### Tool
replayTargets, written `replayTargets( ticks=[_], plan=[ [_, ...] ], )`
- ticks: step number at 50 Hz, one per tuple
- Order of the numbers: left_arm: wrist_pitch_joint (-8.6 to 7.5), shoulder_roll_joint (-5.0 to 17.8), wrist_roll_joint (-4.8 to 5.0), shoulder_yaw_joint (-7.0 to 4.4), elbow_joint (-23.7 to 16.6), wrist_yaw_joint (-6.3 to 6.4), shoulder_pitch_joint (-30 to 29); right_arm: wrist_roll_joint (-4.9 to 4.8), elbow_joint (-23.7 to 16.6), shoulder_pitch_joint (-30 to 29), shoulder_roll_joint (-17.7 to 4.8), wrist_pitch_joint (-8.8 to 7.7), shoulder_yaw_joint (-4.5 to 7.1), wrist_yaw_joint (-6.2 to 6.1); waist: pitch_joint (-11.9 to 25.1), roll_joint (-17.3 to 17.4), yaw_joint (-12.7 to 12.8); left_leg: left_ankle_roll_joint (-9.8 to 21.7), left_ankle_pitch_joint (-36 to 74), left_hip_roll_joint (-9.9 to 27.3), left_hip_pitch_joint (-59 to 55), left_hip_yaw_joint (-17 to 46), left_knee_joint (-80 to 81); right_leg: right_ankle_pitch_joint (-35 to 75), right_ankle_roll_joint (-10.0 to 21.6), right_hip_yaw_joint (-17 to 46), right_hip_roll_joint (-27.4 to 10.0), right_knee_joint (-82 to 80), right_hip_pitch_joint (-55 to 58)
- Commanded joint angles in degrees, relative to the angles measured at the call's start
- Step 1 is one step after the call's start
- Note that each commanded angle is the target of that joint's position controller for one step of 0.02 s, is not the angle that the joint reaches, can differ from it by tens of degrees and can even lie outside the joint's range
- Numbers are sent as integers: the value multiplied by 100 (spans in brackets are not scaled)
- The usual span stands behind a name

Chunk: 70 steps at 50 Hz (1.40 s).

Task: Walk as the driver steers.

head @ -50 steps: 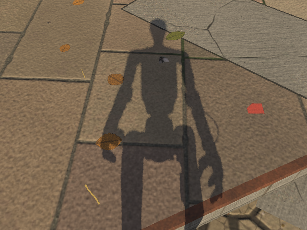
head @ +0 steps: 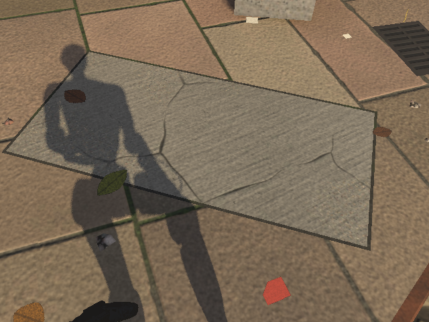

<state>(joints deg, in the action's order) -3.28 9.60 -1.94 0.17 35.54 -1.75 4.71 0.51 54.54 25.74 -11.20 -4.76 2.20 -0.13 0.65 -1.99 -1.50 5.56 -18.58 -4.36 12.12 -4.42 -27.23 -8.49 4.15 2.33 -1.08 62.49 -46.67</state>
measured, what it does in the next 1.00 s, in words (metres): walks ahead, turning left: right foot, then left foot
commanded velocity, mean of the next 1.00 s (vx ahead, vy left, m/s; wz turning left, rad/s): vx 0.50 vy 0.00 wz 0.49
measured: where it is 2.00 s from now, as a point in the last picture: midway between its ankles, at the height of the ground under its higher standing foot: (88, 191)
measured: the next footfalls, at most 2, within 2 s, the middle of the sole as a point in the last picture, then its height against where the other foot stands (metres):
right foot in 0.20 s outside the picture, level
left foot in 0.74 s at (146, 308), level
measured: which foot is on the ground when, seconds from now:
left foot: down 0.00-0.22, up 0.24-0.72, down 0.74-1.00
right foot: up 0.00-0.18, down 0.20-0.76, up 0.78-1.00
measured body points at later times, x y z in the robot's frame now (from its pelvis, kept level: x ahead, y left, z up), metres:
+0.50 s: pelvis +0.29 +0.00 +0.01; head +0.30 -0.01 +0.46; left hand +0.24 +0.27 -0.10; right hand +0.52 -0.20 -0.09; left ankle +0.32 +0.17 -0.65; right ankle +0.25 -0.08 -0.73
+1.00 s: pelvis +0.52 +0.15 +0.01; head +0.54 +0.18 +0.46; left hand +0.53 +0.45 -0.10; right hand +0.72 -0.06 -0.10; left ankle +0.49 +0.18 -0.73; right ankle +0.68 +0.03 -0.65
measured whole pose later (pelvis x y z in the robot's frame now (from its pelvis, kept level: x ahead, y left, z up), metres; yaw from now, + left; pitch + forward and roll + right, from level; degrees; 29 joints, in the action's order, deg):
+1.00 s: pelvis +0.52 +0.15 +0.01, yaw +34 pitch +2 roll +0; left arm -1.4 14.6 -3.0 -1.4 38.2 -0.7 8.9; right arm 0.3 43.1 21.3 -15.6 -2.2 3.8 0.4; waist -1.2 -1.6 -1.6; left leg 7.9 -10.6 -8.7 11.7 2.7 -20.8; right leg -15.1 -2.9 2.2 -7.2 60.5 -38.0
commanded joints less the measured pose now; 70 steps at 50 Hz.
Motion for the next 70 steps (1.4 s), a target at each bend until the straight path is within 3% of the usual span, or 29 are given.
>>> replayTargets(
  ticks=[1,5,7,9,10,11,12,13,14,18,24,32,35,37,38,39,41,43,45,48,58,61,63,64,65,66,67,68,70],
  plan=[
    [-60,169,97,-14,-285,-127,-175,-38,-603,-176,-697,-208,149,-67,70,475,45,556,3471,792,190,955,1762,855,-280,-671,217,-1793,1513],
    [-146,353,64,-72,-354,-92,-711,9,-691,259,-897,-137,234,-104,110,709,-239,486,4330,1108,-1583,1234,1249,782,-230,-575,342,-2942,1238],
    [-191,531,43,-155,-272,-17,-428,-5,-770,189,-988,-110,279,-75,265,968,-71,385,5416,1199,-1676,1283,561,365,-75,-535,496,-3239,1947],
    [-256,791,8,-311,30,104,622,-54,-938,-52,-1096,-84,319,-53,734,714,471,266,5253,1078,-1193,1304,-801,498,82,-391,439,-3934,3505],
    [-295,1114,-134,-428,119,209,1357,-111,-1161,-163,-926,-92,285,-18,1275,408,781,225,3733,934,-161,1294,-1924,20,310,330,-444,-3833,4875],
    [-279,1494,-295,-483,-3,277,1653,-196,-1432,120,-258,-93,110,-9,1846,-551,654,102,222,362,1404,879,-3373,137,623,2218,-2112,-3778,6232],
    [-194,1542,-208,-554,21,242,1432,-233,-1459,548,-660,-4,197,-51,2080,-1270,416,4,-1101,37,2393,683,-4624,-244,1357,3992,-2564,-4329,6305],
    [-154,890,-95,-439,-76,204,1090,-64,-1368,161,-889,79,259,-79,1325,-132,370,-48,-505,422,2656,905,-4890,-855,1242,3294,-2230,-4487,5567],
    [-195,608,-26,-345,6,180,972,-3,-1473,-357,-824,86,244,-22,674,201,412,-108,-163,514,2623,943,-4711,-675,1057,2459,-1912,-4701,4839],
    [-400,643,48,-345,370,207,1167,144,-1539,-472,-614,327,229,163,81,-139,68,-283,205,770,2403,863,-4214,805,545,877,-1321,-5160,3898],
    [-458,880,65,-401,743,175,1579,178,-1900,-1499,-601,410,195,232,-320,-213,175,-444,1267,846,3181,722,-3454,1628,442,-299,-1139,-5412,4031],
    [-269,1208,68,-454,1120,274,2076,158,-2361,-2704,-521,365,80,426,-583,-200,512,11,1419,662,2572,-226,-1082,2769,184,-1231,-1287,-5106,5025],
    [-130,1498,41,-509,1190,361,2062,198,-2262,-2053,-702,367,182,334,-68,-500,122,381,504,47,1533,-535,-832,5383,82,-1526,-1385,-3666,5392],
    [-39,1588,61,-530,1018,366,1874,291,-1764,-356,-1081,289,391,210,861,-170,-650,729,424,-34,-729,-29,-276,4198,-73,-1644,-1209,-1226,4292],
    [-54,973,132,-385,636,293,2044,313,-1755,-93,-1720,279,563,118,1469,1015,-478,1284,143,1551,-2604,2299,-222,197,-319,-1622,-583,773,2081],
    [-86,1114,87,-418,305,234,1758,101,-1964,-167,-1956,320,630,92,1991,1167,-474,1938,945,2479,-3124,4981,676,-2321,-501,-586,348,2219,760],
    [-196,1049,106,-351,88,189,1079,-13,-1778,-461,-1522,339,525,-12,737,368,-291,1616,1859,2139,-1959,3471,917,-1178,-481,-29,-250,1910,246],
    [-116,1029,-41,-335,184,190,1286,-55,-1745,-842,-1136,266,381,-18,205,66,230,1202,2676,1523,-661,2547,1072,-1097,-559,-18,-506,1047,925],
    [92,997,-135,-315,248,153,1473,-66,-1717,-930,-1065,175,323,19,245,216,408,1125,2888,1253,-118,2176,1214,-1181,-654,-78,-540,636,1343],
    [217,881,-120,-263,158,100,1092,-8,-1569,-640,-1256,130,365,35,54,324,310,1061,2618,1031,132,2056,1440,-671,-740,-215,-537,-11,1111],
    [84,879,-16,-169,-307,23,-798,12,-1253,318,-1277,146,353,-22,-178,585,-463,737,3140,1103,-1184,2335,1024,672,-609,-264,-164,-2395,717],
    [19,975,5,-212,-253,36,-478,37,-1222,108,-1340,122,331,-63,-203,690,-230,505,3657,1238,-1127,2390,797,340,-326,-282,23,-2986,1687],
    [-43,1163,-2,-336,75,131,563,25,-1185,-73,-1422,86,326,-41,194,576,287,287,4802,981,-1023,2128,-302,58,-102,-451,348,-3489,3133],
    [-113,1379,-62,-417,221,208,1312,6,-1193,-88,-1297,52,282,-11,675,369,644,167,4241,717,-503,1884,-1388,-2,110,-52,-98,-3564,4307],
    [-138,1854,-186,-515,227,296,2107,-91,-1404,121,-848,19,163,1,1520,-399,799,-21,2195,247,605,1432,-3152,-920,537,1871,-1563,-3726,5702],
    [-59,2133,-123,-624,383,239,2087,-96,-1353,720,-853,54,177,4,1656,-1508,436,-167,-1163,-486,1909,1063,-4287,-857,1165,4204,-2392,-4511,6092],
    [-6,1547,37,-517,335,186,1661,108,-1261,262,-1146,116,211,-25,737,-417,334,-112,-757,-62,2371,1296,-4585,-1546,1076,3879,-2116,-4642,5370],
    [-12,1206,81,-437,322,157,1309,132,-1334,-245,-1103,114,195,36,141,18,303,-122,-318,107,2345,1263,-4389,-1369,959,2955,-1840,-4745,4649],
    [-60,1002,57,-368,446,151,1170,163,-1389,-530,-981,172,155,122,-172,-127,143,-164,-38,412,2149,1086,-3904,-299,697,1838,-1313,-4972,4029]
  ],
)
